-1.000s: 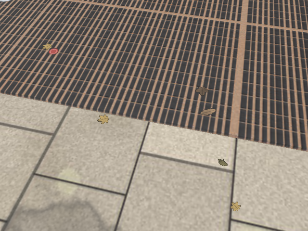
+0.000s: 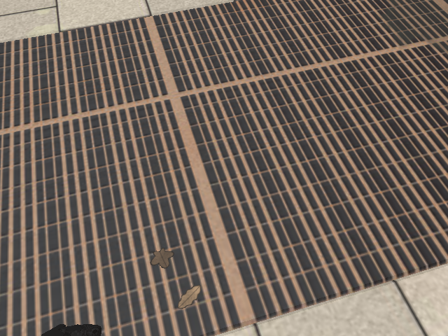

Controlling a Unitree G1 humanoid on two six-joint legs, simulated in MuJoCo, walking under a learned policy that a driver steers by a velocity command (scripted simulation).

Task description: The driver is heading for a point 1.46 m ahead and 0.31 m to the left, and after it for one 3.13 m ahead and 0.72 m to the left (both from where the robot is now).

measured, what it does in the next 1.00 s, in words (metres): walks ahead: left foot, then right foot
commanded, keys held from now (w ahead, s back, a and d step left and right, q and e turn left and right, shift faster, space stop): w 1.00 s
